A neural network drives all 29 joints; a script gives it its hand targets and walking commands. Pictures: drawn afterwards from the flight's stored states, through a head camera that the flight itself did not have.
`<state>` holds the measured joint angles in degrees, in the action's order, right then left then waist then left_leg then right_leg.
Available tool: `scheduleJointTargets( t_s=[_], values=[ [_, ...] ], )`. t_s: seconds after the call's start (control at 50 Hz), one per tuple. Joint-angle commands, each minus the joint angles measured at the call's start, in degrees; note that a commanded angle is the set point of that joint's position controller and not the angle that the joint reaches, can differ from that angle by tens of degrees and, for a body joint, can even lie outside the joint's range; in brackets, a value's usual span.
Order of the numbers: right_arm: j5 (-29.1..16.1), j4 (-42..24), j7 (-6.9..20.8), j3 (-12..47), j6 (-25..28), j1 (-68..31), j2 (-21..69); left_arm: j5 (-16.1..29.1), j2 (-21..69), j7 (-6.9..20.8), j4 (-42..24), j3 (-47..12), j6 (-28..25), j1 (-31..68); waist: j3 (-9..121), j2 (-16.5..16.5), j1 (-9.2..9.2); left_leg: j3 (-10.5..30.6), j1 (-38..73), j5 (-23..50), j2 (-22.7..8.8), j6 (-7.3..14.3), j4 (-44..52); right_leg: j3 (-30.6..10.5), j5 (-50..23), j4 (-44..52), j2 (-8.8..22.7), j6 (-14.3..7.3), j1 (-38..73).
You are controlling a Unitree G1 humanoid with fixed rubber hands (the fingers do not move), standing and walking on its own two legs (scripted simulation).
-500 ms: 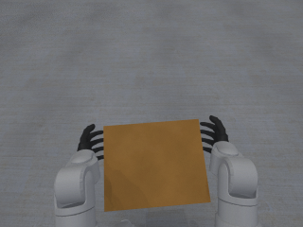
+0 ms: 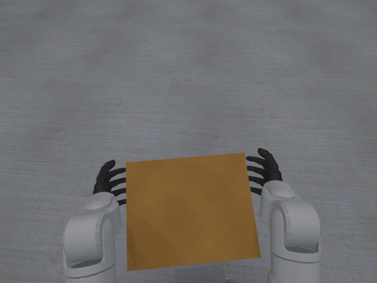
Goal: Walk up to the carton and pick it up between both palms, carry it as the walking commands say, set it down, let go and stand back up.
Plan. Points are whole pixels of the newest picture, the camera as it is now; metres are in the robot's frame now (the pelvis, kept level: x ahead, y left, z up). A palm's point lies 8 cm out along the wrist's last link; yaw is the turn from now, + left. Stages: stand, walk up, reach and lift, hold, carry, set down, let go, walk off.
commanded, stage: carry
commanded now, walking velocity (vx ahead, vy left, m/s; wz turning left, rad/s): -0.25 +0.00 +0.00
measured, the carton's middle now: (189, 207) +0.28 +0.02 +0.00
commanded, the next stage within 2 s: none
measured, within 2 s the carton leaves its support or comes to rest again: neither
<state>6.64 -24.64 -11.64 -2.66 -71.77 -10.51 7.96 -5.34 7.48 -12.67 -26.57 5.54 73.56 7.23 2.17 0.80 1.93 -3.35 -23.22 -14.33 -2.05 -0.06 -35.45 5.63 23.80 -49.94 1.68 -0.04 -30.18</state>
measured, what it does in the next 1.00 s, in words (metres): walks backwards: right foot, then left foot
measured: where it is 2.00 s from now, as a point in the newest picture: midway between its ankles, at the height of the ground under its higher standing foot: outside the picture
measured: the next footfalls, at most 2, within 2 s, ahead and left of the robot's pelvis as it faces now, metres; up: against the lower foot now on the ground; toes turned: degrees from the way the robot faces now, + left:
right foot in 0.04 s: +0.05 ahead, -0.11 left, +0.00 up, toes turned -7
left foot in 0.36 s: -0.15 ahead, +0.08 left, +0.00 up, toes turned +6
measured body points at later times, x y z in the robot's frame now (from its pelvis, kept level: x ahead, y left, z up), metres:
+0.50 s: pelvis -0.22 -0.04 +0.01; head -0.21 -0.04 +0.46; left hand +0.04 +0.12 +0.08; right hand +0.06 -0.19 +0.10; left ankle -0.19 +0.07 -0.72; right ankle -0.14 -0.13 -0.66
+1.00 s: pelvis -0.43 -0.08 +0.00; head -0.41 -0.07 +0.45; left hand -0.15 +0.07 +0.07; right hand -0.15 -0.24 +0.10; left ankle -0.43 +0.02 -0.73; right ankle -0.28 -0.18 -0.72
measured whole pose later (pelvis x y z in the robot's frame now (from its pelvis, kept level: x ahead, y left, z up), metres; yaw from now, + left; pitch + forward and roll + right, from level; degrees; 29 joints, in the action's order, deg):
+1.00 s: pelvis -0.43 -0.08 +0.00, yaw +0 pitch +2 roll +3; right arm 5.3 -25.5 -12.3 -4.0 -71.1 -11.2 8.1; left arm -7.1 7.6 -12.1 -26.5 4.6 72.3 8.2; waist 0.8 -5.1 -2.9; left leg -5.3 -18.9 -16.7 2.0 1.2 -33.5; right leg 4.4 7.6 -32.1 3.2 -1.8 -32.3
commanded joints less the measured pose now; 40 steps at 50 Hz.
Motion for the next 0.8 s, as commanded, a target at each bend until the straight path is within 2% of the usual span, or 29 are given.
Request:
scheduleJointTargets(
  t_s=[0.0,0.02,0.04,0.06,0.08,0.1,0.14,0.18,0.26,0.3,0.32,0.34,0.36,0.38,0.4,0.42,0.44,0.48,0.5,0.54,0.58,0.6,0.62,0.64,0.66,0.68,0.72,0.74,0.78],
  values=[
    [-20.1,-3.6,13.6,32.6,0.1,-16.0,54.5,25.2,54.6,17.1,-6.0,-39.6,-1.6,26.4,17.3,6.6,-1.7,6.1,6.4,19.8,-12.0,6.9,5.8,1.3,-5.0,17.3,0.7,0.6,11.5],
    [-19.1,-2.7,13.3,32.1,0.1,-15.4,54.2,25.7,54.6,17.4,-5.8,-39.6,-1.6,27.4,16.9,2.3,-2.04,4.3,3.8,13.9,-9.2,4.0,2.0,-3.5,-11.5,23.9,4.0,0.3,14.6],
    [-18.5,-2.1,12.9,32.0,-0.3,-14.1,53.7,25.4,53.0,17.6,-4.6,-38.4,-1.1,25.7,17.9,-8.5,-2.33,2.3,-5.1,1.6,-4.7,0.8,-6.1,-15.6,-29.6,26.8,13.6,-1.5,22.1],
    [-19.0,-3.2,12.8,32.9,-0.5,-16.2,53.2,25.6,53.4,17.8,-3.2,-38.0,-1.4,25.1,19.0,-23.0,-1.86,-2.7,-8.1,-18.8,0.6,-2.1,-16.7,-25.5,-36.5,30.1,23.9,-8.0,18.7],
    [-20.5,-4.0,13.4,34.3,-0.5,-19.0,54.9,25.0,54.4,17.7,-3.6,-36.8,-1.7,24.8,17.4,-20.6,-1.63,1.0,-6.2,-21.2,1.4,-2.0,-26.8,-24.3,-29.1,32.9,23.0,-9.6,12.4],
    [-21.9,-4.8,13.9,35.6,-0.2,-21.6,56.9,24.9,55.7,17.8,-4.9,-37.0,-2.0,26.7,16.6,-14.7,-1.51,2.0,-4.9,-17.9,1.9,-1.5,-31.8,-21.4,-18.5,34.6,21.3,-10.3,8.8],
    [-23.8,-5.2,14.6,37.0,0.6,-23.0,58.9,23.3,56.8,17.4,-5.5,-36.6,-3.1,26.9,15.4,-10.0,-1.63,1.9,-4.2,-11.2,1.1,-2.2,-33.8,-14.2,-6.6,35.9,16.2,-8.1,7.6],
    [-25.5,-6.2,15.0,38.3,1.0,-23.7,60.5,22.8,57.3,16.9,-8.3,-36.5,-4.0,27.9,17.5,-9.8,-1.93,-0.1,-3.3,-11.4,1.5,-2.5,-25.8,-11.4,-5.3,35.5,14.3,-6.1,12.3],
    [-26.8,-5.7,15.0,38.7,0.2,-22.2,58.9,19.7,54.5,15.2,-8.0,-34.9,-3.6,23.3,20.7,-11.2,-1.09,-2.5,2.4,-16.1,3.7,-1.0,-8.6,-13.2,-3.3,37.9,15.3,-6.2,16.9],
    [-26.6,-5.6,14.9,38.7,-0.2,-21.3,57.9,18.8,53.4,14.9,-6.9,-34.6,-3.2,21.3,21.5,-11.4,-1.37,-5.9,8.6,-13.8,5.3,0.2,7.4,-10.8,-6.1,38.2,13.2,-2.9,20.0],
    [-25.5,-2.8,15.0,37.3,-0.6,-18.1,56.6,18.6,51.5,14.6,-6.7,-34.8,-2.9,20.9,21.5,-10.8,-1.62,-7.6,13.1,-11.2,5.4,0.6,16.4,-8.4,-3.7,38.1,10.8,0.4,18.6],
    [-25.7,-2.7,15.2,36.8,-0.8,-18.9,57.0,18.8,51.6,14.4,-5.7,-35.2,-2.5,20.9,20.2,-3.8,-1.69,0.3,16.8,-12.3,-0.5,2.1,20.3,-6.8,-2.3,33.8,8.8,2.4,13.2],
    [-24.4,-3.0,15.3,35.9,-0.4,-17.4,56.2,19.4,52.2,14.6,-7.2,-36.1,-2.4,20.8,19.4,13.2,-2.49,18.1,14.1,-18.3,-14.5,7.6,23.3,0.0,-2.6,17.0,2.2,5.7,5.6],
    [-24.6,-2.6,15.5,35.6,-0.1,-16.7,57.6,20.2,53.1,14.9,-8.4,-37.3,-2.4,23.8,14.1,20.7,-2.59,24.0,3.6,-14.2,-22.8,13.0,23.9,-0.3,3.4,-2.2,-0.6,2.7,1.6],
    [-25.2,-4.4,15.9,35.8,0.2,-18.9,59.2,21.5,55.3,15.1,-10.8,-38.6,-3.0,28.1,11.9,14.5,-2.24,21.7,0.7,-0.7,-24.8,14.0,23.7,-3.6,2.3,-13.1,-0.5,1.4,-2.1],
    [-25.3,-6.6,16.1,36.9,0.3,-20.9,59.8,22.4,56.7,15.3,-10.8,-39.0,-3.3,29.6,11.5,6.0,-1.85,14.3,0.4,10.7,-21.7,12.4,18.9,-5.9,1.4,-20.3,-0.4,0.7,-2.6],
    [-25.2,-7.1,16.0,36.6,0.4,-21.4,59.8,23.7,57.1,15.6,-11.3,-39.8,-3.5,30.8,12.9,3.8,-2.05,8.2,1.9,17.0,-18.1,11.4,14.4,-6.3,-0.4,-23.1,0.1,0.4,-3.2],
    [-24.0,-7.1,15.4,35.1,0.5,-19.8,57.5,24.5,56.6,15.7,-9.9,-40.5,-3.1,28.9,15.3,3.7,-1.88,4.2,5.4,25.7,-14.9,10.5,9.4,-3.9,-1.0,-18.4,-0.2,0.7,-2.6],
    [-23.0,-5.8,15.1,34.3,0.2,-17.7,56.2,24.3,55.7,15.8,-8.7,-40.3,-2.5,26.6,16.6,7.1,-1.65,2.9,9.2,30.0,-14.1,9.6,7.6,-2.2,0.0,-11.4,0.1,1.2,-1.3],
    [-21.4,-5.0,14.6,32.4,0.1,-15.4,54.6,25.3,54.8,15.9,-9.9,-41.6,-2.0,28.0,16.9,10.8,-2.46,7.0,11.2,28.2,-14.7,9.2,8.7,0.0,2.6,0.1,-0.9,1.6,1.4],
    [-19.8,-3.2,13.9,31.4,-0.1,-13.8,53.8,25.3,54.8,16.2,-6.8,-41.1,-1.3,26.4,18.4,11.9,-1.89,7.6,12.5,25.0,-14.1,8.5,7.6,1.2,0.1,15.2,-1.5,1.5,6.7],
    [-19.6,-4.0,13.8,31.9,0.1,-13.8,53.1,25.2,54.6,16.7,-6.0,-40.5,-1.0,25.0,18.6,9.8,-1.78,6.2,11.0,20.7,-12.3,6.5,5.7,0.6,-3.7,23.7,0.1,1.7,10.7],
    [-18.7,-2.4,13.5,31.6,0.0,-13.2,53.3,25.4,54.6,16.9,-5.4,-40.3,-1.0,25.8,18.5,4.7,-2.11,4.9,7.6,17.8,-9.7,3.2,1.1,-5.6,-11.0,27.8,4.8,1.2,15.6],
    [-17.8,-0.8,13.2,31.3,-0.3,-11.7,53.1,25.6,53.0,17.2,-5.0,-39.4,-0.8,25.6,18.1,-9.2,-2.62,3.1,-3.9,4.1,-5.3,-0.3,-5.9,-18.6,-36.3,27.8,16.1,-0.7,22.7],
    [-19.5,-4.7,13.3,34.2,-0.4,-16.1,53.5,25.7,54.0,17.6,-4.1,-38.5,-1.6,25.0,17.0,-25.5,-2.06,-3.2,-8.2,-17.1,0.0,-2.9,-15.1,-25.0,-49.4,27.9,24.1,-7.9,19.1],
    [-21.0,-5.8,13.7,35.6,-0.5,-19.6,55.7,25.0,55.6,17.6,-3.7,-37.4,-1.8,24.5,15.4,-22.1,-1.74,1.0,-7.2,-20.9,0.8,-2.7,-26.3,-22.9,-46.7,30.0,22.7,-10.0,13.9],
    [-24.2,-7.5,14.6,38.3,0.6,-23.6,59.6,24.2,57.5,17.7,-6.0,-37.3,-3.0,26.2,16.0,-11.4,-1.65,2.7,-5.8,-14.6,1.3,-2.1,-33.3,-15.0,-34.3,28.9,18.1,-9.9,12.0],
    [-25.2,-7.1,15.0,38.5,0.8,-24.1,60.6,23.4,57.9,17.4,-7.2,-37.0,-3.4,27.0,16.1,-10.0,-1.56,2.6,-6.0,-11.8,0.9,-1.9,-33.0,-13.0,-26.7,29.0,16.1,-8.9,12.0],
    [-26.4,-7.5,15.4,39.1,0.8,-22.8,60.6,22.2,57.2,16.6,-9.2,-36.3,-4.0,26.4,17.4,-10.1,-1.74,0.6,-6.1,-11.6,1.3,-2.6,-24.1,-11.2,-21.0,29.1,14.1,-7.2,15.7]
  ],
)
